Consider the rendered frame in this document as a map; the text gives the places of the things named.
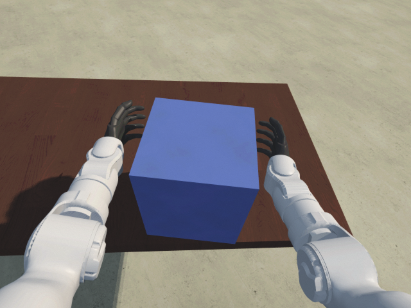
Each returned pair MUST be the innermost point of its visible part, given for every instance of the left robot upper arm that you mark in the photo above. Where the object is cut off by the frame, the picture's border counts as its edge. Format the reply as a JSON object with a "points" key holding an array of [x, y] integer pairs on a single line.
{"points": [[65, 252]]}

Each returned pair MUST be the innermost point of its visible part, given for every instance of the table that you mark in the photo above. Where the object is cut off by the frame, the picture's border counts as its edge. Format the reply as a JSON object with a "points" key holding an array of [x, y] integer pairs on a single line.
{"points": [[47, 126]]}

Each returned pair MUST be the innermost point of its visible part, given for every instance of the carton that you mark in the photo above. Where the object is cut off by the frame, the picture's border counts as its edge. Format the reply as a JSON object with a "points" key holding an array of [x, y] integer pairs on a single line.
{"points": [[195, 173]]}

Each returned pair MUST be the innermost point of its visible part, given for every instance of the right robot forearm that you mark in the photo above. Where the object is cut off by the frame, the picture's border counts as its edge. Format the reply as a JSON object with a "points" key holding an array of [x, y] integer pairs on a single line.
{"points": [[300, 211]]}

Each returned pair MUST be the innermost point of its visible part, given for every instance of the right robot upper arm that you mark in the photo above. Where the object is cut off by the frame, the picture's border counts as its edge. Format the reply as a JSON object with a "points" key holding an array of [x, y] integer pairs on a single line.
{"points": [[339, 273]]}

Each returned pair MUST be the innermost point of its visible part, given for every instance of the left robot hand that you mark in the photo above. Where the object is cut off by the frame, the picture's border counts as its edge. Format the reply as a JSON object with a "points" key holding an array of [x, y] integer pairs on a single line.
{"points": [[119, 127]]}

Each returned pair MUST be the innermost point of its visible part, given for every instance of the right robot hand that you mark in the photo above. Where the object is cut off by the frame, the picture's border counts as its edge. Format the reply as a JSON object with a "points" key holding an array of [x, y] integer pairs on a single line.
{"points": [[278, 145]]}

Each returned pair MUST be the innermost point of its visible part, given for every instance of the left robot forearm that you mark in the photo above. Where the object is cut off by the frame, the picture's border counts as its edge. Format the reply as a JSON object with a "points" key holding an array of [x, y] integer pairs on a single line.
{"points": [[92, 189]]}

